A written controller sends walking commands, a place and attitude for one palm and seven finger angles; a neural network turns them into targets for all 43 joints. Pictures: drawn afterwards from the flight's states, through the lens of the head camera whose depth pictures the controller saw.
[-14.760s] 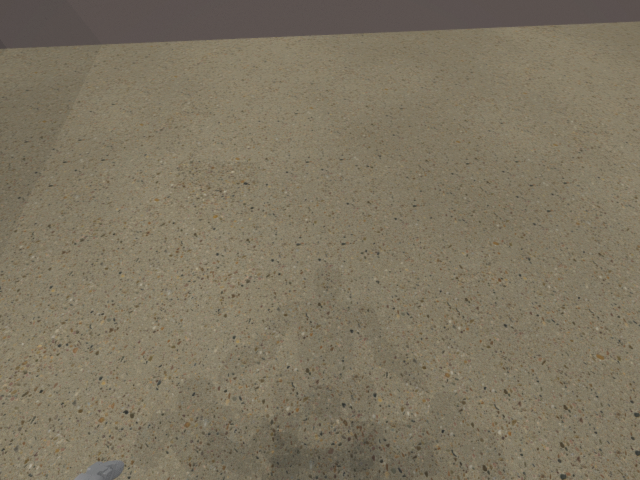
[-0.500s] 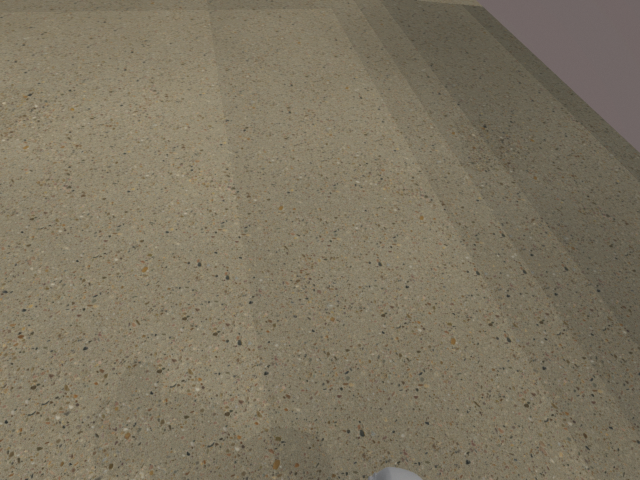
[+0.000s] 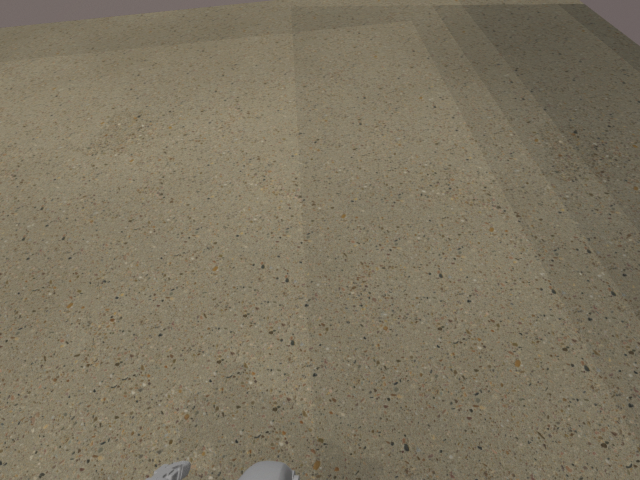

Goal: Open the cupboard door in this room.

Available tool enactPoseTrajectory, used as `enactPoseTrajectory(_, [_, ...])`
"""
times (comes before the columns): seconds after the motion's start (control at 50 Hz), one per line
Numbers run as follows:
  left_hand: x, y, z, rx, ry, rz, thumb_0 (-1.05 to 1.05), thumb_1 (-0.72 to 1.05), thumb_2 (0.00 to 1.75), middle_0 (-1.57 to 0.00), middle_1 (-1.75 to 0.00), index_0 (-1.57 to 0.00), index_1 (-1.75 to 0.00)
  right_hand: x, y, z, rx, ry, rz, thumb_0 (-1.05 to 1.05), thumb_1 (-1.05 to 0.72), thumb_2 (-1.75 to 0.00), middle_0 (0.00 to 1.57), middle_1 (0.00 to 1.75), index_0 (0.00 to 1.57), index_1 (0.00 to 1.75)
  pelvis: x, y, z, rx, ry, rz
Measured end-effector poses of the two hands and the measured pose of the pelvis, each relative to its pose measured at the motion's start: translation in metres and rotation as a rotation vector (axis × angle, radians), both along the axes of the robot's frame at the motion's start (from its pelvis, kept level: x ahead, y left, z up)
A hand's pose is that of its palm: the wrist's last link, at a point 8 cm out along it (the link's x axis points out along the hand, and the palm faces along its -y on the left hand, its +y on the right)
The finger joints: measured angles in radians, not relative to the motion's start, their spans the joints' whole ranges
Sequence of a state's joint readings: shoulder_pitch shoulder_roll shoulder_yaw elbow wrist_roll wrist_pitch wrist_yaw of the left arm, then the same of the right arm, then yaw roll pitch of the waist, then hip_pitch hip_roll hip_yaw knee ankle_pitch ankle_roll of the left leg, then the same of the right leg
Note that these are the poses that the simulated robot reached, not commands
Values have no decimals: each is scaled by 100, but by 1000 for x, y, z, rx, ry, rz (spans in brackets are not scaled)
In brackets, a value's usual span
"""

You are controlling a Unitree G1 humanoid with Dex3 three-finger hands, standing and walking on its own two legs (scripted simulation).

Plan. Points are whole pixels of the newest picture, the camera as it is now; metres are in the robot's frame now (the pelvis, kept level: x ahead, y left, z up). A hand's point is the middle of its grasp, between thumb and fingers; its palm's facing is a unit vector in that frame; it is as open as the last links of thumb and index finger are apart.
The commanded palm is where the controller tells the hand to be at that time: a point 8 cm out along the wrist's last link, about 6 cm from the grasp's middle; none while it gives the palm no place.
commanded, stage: turn or walk to find it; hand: left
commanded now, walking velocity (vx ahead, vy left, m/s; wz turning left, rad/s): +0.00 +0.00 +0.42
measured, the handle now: out of the picture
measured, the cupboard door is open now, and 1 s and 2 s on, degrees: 0 0 0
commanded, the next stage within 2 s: none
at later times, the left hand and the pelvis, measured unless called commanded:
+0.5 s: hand out of the picture -0.03 +0.27 -0.18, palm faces +0.26 -0.93 -0.25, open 7.4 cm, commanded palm none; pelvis -0.01 +0.05 +0.00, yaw +12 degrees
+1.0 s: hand out of the picture -0.01 +0.20 -0.15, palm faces +0.41 -0.87 -0.27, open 7.4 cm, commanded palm none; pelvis -0.01 -0.01 +0.00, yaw +25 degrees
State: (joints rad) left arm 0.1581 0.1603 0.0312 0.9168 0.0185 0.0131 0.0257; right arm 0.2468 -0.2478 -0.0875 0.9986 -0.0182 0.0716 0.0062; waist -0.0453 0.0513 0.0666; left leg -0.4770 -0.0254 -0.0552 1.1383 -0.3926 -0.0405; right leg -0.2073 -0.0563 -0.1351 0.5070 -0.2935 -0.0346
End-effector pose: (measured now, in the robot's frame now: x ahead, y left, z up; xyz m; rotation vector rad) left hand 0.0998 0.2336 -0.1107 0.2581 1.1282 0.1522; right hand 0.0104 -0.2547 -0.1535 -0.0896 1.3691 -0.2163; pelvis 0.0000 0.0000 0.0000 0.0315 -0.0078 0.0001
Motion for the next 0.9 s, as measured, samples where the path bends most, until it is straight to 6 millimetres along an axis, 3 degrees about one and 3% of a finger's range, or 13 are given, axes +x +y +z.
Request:
enactPoseTrajectory(0.1, [-43, 6, -6, -7, 69, 82, 0, 90, 90, -20, -30, -20, -30, 18, -2, 4, -10, 9, 71, 1, -91, -90, 20, 30, 19, 30, -2, 0, 2, 8, 2, 48])
enactPoseTrajectory(0.18, [-80, 18, -14, -20, 131, 152, 0, 90, 90, -20, -30, -21, -30, 43, 8, 8, -26, -8, 145, 1, -91, -90, 20, 30, 19, 30, -4, 7, 1, 6, 7, 86])
enactPoseTrajectory(0.3, [-136, 52, -39, -48, 217, 264, 0, 90, 90, -20, -30, -21, -30, 98, 44, 15, -68, -122, 271, 1, -91, -90, 20, 30, 19, 30, -9, 33, -11, -29, 11, 144])
enactPoseTrajectory(0.38, [-158, 71, -46, -51, 268, 316, 0, 90, 90, -20, -30, -20, -30, 121, 70, 27, -80, -198, 330, 1, -91, -90, 20, 30, 19, 30, -12, 44, -11, -28, 4, 164])
enactPoseTrajectory(0.5, [-148, 83, -33, -58, 201, 343, 0, 91, 90, -20, -30, -20, -30, 127, 91, 37, -65, -213, 377, 0, -91, -90, 21, 30, 20, 30, -15, 51, 0, -45, 3, 209])
enactPoseTrajectory(0.6, [-125, 81, -25, -47, 120, 343, 0, 91, 90, -19, -30, -20, -30, 119, 92, 32, -36, -192, 385, 0, -91, -90, 21, 30, 20, 30, -15, 46, 2, -39, 5, 247])
enactPoseTrajectory(0.76, [-87, 53, -12, -4, -11, 333, 0, 91, 90, -20, -30, -20, -30, 96, 58, 2, 10, -96, 372, 1, -90, -90, 21, 30, 20, 30, -12, 16, -8, -10, 16, 316])
enactPoseTrajectory(0.82, [-90, 38, -6, 11, -36, 345, 0, 91, 90, -20, -30, -20, -30, 92, 42, -7, 16, -56, 379, 1, -91, -90, 21, 30, 20, 30, -12, 6, -9, -14, 5, 355])
enactPoseTrajectory(0.9, [-108, 21, 1, 7, -11, 396, 0, 90, 90, -20, -30, -20, -30, 92, 28, -4, 13, -11, 405, 1, -91, -90, 21, 30, 20, 30, -11, -1, -2, 1, 3, 391])
